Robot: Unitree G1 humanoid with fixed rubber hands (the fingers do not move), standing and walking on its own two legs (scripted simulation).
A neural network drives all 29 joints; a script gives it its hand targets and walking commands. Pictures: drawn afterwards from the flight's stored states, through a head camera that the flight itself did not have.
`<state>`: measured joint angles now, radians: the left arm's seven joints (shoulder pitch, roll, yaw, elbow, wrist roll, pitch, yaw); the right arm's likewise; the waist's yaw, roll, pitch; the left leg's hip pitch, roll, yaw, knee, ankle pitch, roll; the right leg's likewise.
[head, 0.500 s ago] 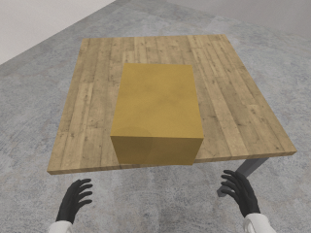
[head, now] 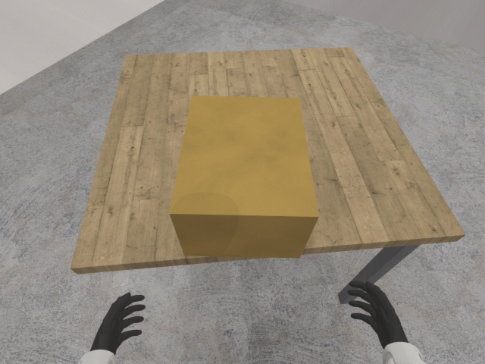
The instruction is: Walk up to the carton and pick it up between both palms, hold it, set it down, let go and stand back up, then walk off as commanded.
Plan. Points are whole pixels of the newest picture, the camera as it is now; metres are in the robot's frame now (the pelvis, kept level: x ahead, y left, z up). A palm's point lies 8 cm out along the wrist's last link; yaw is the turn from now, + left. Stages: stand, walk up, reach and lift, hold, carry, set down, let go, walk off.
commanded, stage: let go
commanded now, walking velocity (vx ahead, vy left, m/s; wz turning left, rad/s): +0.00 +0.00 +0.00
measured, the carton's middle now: (243, 174) +0.47 +0.00 -0.02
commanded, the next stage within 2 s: stand in 0.52 s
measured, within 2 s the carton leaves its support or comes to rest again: neither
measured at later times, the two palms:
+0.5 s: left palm (114, 337) +0.18 +0.23 -0.08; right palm (387, 329) +0.17 -0.23 -0.07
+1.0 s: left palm out of the picture +0.12 +0.28 -0.09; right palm (409, 359) +0.12 -0.26 -0.09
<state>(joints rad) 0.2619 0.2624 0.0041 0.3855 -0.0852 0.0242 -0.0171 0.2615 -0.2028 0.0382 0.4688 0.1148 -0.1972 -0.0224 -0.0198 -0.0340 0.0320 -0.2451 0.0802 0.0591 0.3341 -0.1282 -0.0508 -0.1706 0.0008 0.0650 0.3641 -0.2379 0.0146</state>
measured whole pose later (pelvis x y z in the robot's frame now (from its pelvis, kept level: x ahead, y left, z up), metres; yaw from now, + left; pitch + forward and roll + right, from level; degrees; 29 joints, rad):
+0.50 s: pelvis +0.01 +0.00 +0.00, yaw +0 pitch +3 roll +0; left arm 0.19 0.26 0.00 0.45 -0.04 0.11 -0.02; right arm 0.18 -0.20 0.00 0.64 0.07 -0.20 0.01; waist -0.02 -0.03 0.04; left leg -0.25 0.08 0.06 0.33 -0.14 -0.05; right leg -0.17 0.00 0.06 0.36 -0.25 0.01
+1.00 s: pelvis +0.00 +0.01 -0.01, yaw +1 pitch +1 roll +0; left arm 0.32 0.34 0.05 0.54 0.01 -0.01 -0.02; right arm 0.23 -0.25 -0.08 0.67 0.03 -0.03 0.02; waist -0.02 -0.03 0.03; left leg -0.27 0.08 0.04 0.47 -0.20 -0.05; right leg -0.16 0.00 0.05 0.44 -0.29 0.02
